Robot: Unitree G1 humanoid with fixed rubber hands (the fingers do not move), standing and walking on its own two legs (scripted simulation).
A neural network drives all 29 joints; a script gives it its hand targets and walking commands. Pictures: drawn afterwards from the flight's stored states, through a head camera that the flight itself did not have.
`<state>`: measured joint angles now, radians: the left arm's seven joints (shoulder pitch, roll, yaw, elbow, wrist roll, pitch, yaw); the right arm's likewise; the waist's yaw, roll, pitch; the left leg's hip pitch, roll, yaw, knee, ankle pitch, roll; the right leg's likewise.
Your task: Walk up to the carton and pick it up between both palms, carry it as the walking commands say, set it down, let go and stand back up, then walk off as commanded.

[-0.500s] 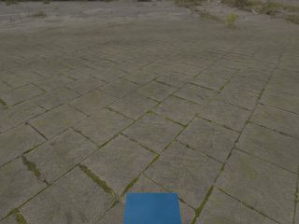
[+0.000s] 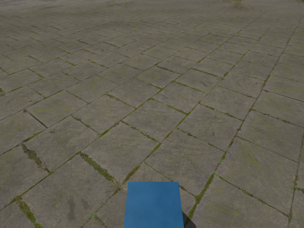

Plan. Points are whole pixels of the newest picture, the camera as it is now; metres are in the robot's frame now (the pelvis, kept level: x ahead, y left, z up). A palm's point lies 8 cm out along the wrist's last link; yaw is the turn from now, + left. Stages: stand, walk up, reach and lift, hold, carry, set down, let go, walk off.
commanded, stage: stand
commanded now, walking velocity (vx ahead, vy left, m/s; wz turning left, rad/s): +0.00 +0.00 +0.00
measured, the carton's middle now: (153, 217) +0.40 +0.01 -0.63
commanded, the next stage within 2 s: walk off in 0.62 s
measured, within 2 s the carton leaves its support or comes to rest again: rests again in 1.56 s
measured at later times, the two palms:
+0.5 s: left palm out of the picture -0.08 +0.17 -0.15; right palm out of the picture -0.08 -0.20 -0.15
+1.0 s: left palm out of the picture -0.12 +0.15 -0.15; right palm out of the picture -0.06 -0.23 -0.15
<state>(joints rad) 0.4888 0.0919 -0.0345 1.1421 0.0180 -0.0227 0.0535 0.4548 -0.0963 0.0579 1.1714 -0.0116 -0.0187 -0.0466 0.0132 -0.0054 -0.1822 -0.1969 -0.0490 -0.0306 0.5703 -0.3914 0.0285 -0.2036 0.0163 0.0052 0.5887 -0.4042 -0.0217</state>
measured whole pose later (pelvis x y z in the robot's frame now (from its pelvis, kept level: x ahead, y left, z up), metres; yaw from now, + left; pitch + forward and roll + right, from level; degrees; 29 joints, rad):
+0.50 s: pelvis -0.02 -0.01 +0.01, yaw +1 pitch -2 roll +0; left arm 0.42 0.07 -0.03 1.18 0.01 -0.02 0.05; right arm 0.41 -0.09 0.05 1.22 -0.01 0.00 -0.05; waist 0.01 0.00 -0.06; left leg -0.15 -0.03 -0.05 0.52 -0.34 0.01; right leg -0.14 0.03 -0.02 0.53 -0.36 -0.04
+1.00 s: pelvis -0.01 -0.02 +0.00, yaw +5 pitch -2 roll +0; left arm 0.47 0.09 0.00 1.16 0.04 -0.03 0.03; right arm 0.41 -0.11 0.00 1.23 -0.04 0.04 -0.03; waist 0.06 0.01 -0.05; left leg -0.32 0.03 0.03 0.85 -0.43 -0.02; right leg -0.14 0.03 -0.10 0.55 -0.39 -0.06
